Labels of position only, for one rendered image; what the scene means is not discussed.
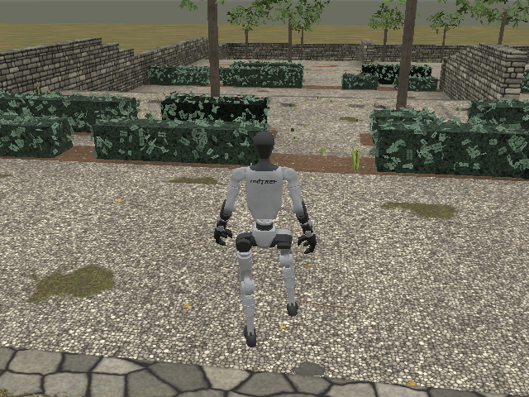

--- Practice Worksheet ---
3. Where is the right robot hand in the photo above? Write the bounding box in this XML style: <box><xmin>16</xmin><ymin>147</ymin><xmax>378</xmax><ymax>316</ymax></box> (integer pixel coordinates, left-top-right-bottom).
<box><xmin>298</xmin><ymin>234</ymin><xmax>317</xmax><ymax>254</ymax></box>

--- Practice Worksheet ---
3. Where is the robot right upper arm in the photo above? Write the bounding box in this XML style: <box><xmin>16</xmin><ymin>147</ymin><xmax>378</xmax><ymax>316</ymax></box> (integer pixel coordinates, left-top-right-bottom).
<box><xmin>281</xmin><ymin>167</ymin><xmax>304</xmax><ymax>213</ymax></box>

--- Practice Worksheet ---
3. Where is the robot left upper arm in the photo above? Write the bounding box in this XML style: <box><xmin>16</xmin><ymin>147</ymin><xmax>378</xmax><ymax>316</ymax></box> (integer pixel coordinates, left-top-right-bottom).
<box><xmin>224</xmin><ymin>167</ymin><xmax>247</xmax><ymax>213</ymax></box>

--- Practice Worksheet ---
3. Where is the right robot foot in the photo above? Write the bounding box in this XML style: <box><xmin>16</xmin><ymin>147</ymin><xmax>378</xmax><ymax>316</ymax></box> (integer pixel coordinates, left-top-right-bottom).
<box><xmin>287</xmin><ymin>302</ymin><xmax>298</xmax><ymax>317</ymax></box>

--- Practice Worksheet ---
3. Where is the left robot thigh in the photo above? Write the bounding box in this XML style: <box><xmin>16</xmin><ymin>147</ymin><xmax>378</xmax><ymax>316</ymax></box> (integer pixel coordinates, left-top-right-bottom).
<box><xmin>236</xmin><ymin>232</ymin><xmax>255</xmax><ymax>295</ymax></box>

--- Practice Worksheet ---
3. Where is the robot right forearm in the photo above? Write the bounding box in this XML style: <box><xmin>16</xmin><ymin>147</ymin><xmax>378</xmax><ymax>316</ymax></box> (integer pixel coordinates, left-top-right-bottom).
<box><xmin>296</xmin><ymin>201</ymin><xmax>314</xmax><ymax>237</ymax></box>

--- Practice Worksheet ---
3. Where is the left robot hand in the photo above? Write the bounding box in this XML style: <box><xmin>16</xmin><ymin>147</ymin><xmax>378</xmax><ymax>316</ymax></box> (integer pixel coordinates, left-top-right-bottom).
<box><xmin>214</xmin><ymin>228</ymin><xmax>232</xmax><ymax>246</ymax></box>

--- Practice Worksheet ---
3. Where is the robot left forearm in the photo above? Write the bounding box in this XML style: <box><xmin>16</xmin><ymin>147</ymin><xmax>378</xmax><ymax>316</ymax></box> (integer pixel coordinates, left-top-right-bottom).
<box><xmin>216</xmin><ymin>199</ymin><xmax>232</xmax><ymax>232</ymax></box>

